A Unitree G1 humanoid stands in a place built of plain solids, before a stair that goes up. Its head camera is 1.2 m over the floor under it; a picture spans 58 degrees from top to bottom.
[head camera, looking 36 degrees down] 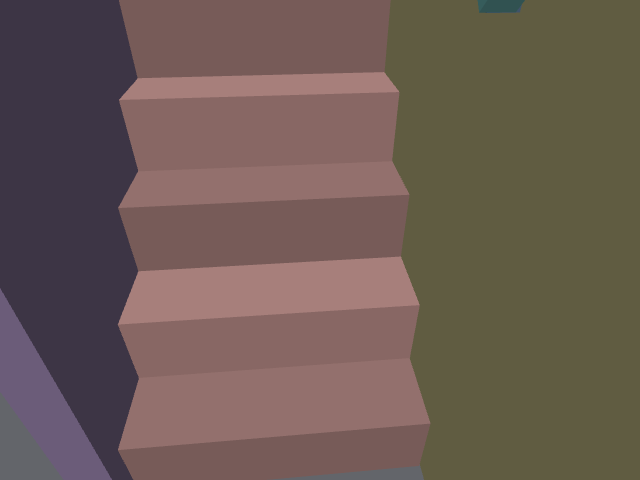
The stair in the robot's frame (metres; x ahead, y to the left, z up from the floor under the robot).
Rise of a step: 0.21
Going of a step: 0.20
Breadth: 0.75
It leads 5 degrees to the left of straight ahead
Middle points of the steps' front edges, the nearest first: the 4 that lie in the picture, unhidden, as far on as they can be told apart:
0.56 0.10 0.21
0.76 0.12 0.42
0.96 0.14 0.62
1.17 0.15 0.83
